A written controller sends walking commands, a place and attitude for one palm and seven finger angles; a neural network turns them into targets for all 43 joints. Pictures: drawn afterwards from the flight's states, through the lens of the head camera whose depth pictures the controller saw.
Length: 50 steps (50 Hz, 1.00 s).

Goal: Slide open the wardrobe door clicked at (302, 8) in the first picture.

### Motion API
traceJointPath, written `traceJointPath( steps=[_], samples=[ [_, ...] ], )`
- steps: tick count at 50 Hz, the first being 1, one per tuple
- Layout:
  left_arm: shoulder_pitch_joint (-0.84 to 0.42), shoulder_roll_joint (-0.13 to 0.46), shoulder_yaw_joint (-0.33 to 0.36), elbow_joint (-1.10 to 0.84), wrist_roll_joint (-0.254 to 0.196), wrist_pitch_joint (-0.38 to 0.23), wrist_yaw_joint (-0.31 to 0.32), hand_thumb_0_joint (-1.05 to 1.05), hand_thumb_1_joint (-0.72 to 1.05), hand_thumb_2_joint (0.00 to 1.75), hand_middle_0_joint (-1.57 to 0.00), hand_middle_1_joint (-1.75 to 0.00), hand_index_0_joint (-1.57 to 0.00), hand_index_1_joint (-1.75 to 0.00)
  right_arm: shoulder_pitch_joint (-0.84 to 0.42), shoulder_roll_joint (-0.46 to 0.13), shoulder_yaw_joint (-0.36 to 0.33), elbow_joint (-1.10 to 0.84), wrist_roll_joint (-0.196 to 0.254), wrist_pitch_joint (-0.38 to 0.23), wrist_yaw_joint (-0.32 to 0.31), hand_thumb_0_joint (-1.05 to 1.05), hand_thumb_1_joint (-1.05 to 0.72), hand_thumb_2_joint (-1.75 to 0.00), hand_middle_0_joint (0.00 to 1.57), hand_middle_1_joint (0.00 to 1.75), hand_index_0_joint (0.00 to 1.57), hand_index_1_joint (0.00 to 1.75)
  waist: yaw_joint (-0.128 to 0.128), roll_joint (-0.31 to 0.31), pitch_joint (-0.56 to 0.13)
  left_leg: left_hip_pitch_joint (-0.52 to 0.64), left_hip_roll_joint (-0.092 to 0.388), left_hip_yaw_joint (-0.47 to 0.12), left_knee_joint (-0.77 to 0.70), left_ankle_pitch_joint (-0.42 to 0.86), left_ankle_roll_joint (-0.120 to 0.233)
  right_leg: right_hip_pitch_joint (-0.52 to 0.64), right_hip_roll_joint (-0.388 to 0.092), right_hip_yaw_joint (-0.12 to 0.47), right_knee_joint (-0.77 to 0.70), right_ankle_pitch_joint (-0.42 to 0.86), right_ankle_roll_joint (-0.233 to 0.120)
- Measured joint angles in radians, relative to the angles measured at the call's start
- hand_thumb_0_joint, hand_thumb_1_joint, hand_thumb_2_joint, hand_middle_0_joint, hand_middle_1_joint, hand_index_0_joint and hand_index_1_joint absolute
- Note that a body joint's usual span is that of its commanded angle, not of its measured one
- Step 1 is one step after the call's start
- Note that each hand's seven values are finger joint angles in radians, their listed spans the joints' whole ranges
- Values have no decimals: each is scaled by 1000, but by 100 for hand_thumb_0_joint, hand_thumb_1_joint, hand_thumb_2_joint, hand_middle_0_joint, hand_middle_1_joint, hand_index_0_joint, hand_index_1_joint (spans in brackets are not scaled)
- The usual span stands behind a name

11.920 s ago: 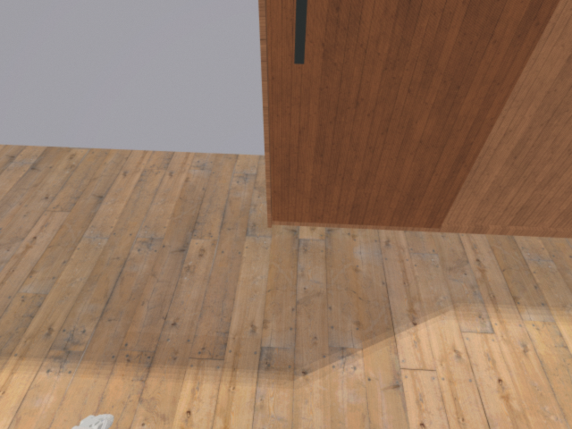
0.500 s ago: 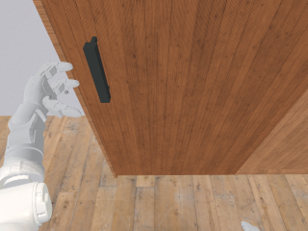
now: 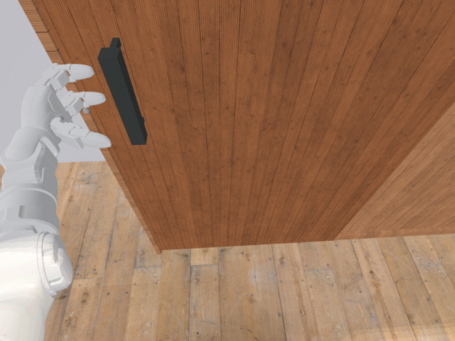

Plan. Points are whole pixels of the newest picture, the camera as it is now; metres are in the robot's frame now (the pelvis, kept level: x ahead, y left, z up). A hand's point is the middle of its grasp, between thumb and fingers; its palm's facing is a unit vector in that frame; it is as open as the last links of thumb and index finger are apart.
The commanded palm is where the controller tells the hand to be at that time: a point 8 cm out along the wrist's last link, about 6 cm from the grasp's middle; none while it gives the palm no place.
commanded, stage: move the hooked fingers beside the handle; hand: left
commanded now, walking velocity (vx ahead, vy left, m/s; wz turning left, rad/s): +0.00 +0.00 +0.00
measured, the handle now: (128, 95) +0.51 +0.17 +0.15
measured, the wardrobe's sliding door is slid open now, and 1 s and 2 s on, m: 0.00 0.00 0.00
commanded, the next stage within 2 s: feel for the door with the fingertips in 0.64 s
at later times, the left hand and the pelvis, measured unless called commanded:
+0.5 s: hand (83, 114) +0.45 +0.24 +0.15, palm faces +0.03 -1.00 +0.01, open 14.0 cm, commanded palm +0.42 +0.28 +0.15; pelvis +0.01 +0.00 +0.00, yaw +0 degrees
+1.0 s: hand (99, 119) +0.44 +0.21 +0.15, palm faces +0.02 -1.00 +0.01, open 14.0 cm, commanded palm +0.42 +0.26 +0.15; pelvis +0.00 +0.00 +0.00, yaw +1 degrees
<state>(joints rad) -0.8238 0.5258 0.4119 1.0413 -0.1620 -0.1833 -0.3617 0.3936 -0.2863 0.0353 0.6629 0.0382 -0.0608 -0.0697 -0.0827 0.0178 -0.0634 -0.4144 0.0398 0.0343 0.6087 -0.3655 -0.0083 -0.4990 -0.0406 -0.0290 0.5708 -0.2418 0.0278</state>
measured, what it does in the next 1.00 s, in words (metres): stands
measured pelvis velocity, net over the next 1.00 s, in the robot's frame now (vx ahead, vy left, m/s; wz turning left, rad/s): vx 0.00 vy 0.00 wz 0.02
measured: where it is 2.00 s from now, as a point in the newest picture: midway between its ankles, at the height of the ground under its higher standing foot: outside the picture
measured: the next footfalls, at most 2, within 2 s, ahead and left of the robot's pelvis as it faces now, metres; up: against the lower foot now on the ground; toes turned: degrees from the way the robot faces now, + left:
none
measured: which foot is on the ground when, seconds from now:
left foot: down 0.00-1.00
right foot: down 0.00-1.00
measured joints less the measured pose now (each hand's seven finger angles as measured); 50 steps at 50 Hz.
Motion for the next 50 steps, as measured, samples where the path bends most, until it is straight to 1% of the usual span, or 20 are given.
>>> traceJointPath(
  steps=[3, 6, 11, 15, 25, 29, 34, 39, 42, 47, 50],
  samples=[
    [6, 7, 9, -1, 7, -1, -3, -1, -50, 30, -32, -121, -31, -121, 4, 3, 2, -7, 0, 10, 3, 1, -91, -90, 20, 30, 20, 30, -3, -1, -2, -5, 0, 2, 4, -2, 1, -6, 1, 2, 4, -2, 1],
    [12, 13, -2, -3, 7, 5, 0, -1, -50, 30, -32, -121, -32, -121, 6, 6, 2, -15, 1, 16, 3, 1, -91, -90, 20, 30, 20, 30, -2, 0, 0, -9, 1, 1, 8, -5, 1, -9, 1, 1, 6, -3, 1],
    [19, -2, -6, -23, 0, 7, 3, -1, -50, 30, -31, -120, -31, -121, -1, 10, 4, -14, 0, 18, 2, 1, -91, -90, 20, 30, 20, 30, 3, -1, 2, -14, 2, -3, 14, -7, 1, -9, 1, -2, 5, -3, 1],
    [20, -9, -10, -33, 3, 6, 8, -1, -50, 30, -31, -120, -31, -120, -11, 12, 5, -16, -1, 17, 1, 1, -91, -90, 20, 30, 20, 30, 4, -1, -2, -13, 2, -6, 16, -10, 1, -6, 1, -5, 4, -5, 1],
    [53, -23, -11, -73, -8, 29, 11, -1, -50, 30, -31, -120, -30, -120, -28, 13, 6, -35, 2, 21, 8, 1, -91, -90, 20, 30, 20, 30, 14, 2, -11, 9, 4, -4, 7, -12, 0, 14, 3, -4, -1, -9, 1],
    [61, -22, -24, -83, -7, 38, 12, -1, -50, 30, -31, -120, -30, -120, -34, 11, 5, -41, 3, 21, 6, 1, -91, -90, 20, 30, 20, 30, 19, 4, -7, 11, 3, -9, 8, -12, 0, 18, 2, -8, 0, -11, 0],
    [72, -39, -28, -112, -21, 36, 9, -1, -50, 30, -30, -120, -30, -120, -38, 10, 5, -35, 3, 19, 4, 1, -91, -90, 20, 30, 20, 30, 28, 4, -7, 19, 3, -12, 6, -11, -1, 27, 2, -11, -2, -10, -1],
    [75, -44, -38, -115, -18, 48, 15, -1, -50, 30, -30, -120, -30, -120, -42, 11, 6, -35, 4, 17, 4, 1, -91, -90, 20, 30, 20, 30, 29, 4, -8, 24, 1, -14, 4, -8, -2, 32, 0, -13, -1, -10, -1],
    [81, -56, -52, -131, -24, 50, 22, -1, -50, 30, -30, -120, -30, -120, -42, 11, 4, -36, 4, 14, 4, 1, -91, -90, 20, 30, 20, 30, 32, 7, -6, 28, 1, -15, 4, -6, -2, 37, 0, -14, -2, -8, -2],
    [70, -94, -81, -138, -27, 52, 48, -1, -50, 30, -30, -120, -30, -120, -45, 13, 5, -26, 3, 8, 5, 1, -91, -90, 20, 30, 20, 30, 35, 8, -3, 29, -2, -20, 5, -2, -3, 40, -3, -18, 1, -7, -2],
    [51, -107, -80, -115, -11, 54, 71, -1, -50, 30, -30, -120, -30, -120, -52, 17, 10, -21, 0, 6, 6, 1, -91, -90, 20, 30, 20, 30, 28, 5, -2, 25, -3, -19, 7, 0, -3, 34, -4, -17, 6, -6, -3]
  ],
)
